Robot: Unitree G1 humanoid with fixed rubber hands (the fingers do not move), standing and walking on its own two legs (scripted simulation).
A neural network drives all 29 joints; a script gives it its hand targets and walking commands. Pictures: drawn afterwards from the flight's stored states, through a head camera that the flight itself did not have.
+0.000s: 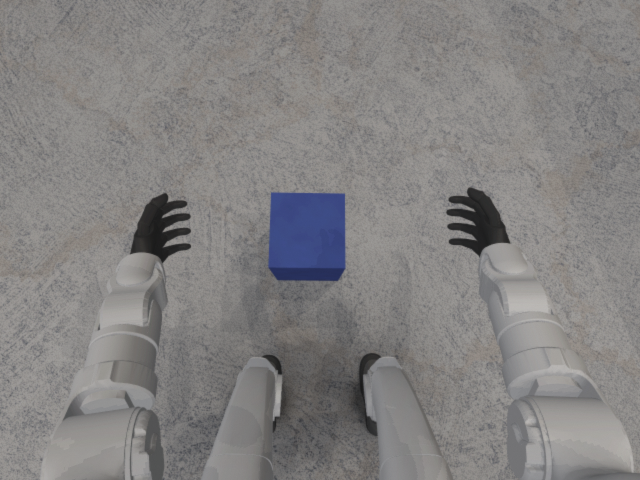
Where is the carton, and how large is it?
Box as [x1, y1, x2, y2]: [268, 192, 344, 280]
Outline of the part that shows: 271,192 268,267 277,279 337,280 344,269 344,194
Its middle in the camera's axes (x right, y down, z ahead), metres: -0.03 -0.01 +0.99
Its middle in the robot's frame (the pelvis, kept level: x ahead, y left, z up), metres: +0.49 +0.03 -0.58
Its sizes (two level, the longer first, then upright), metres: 0.176 0.172 0.243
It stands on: the floor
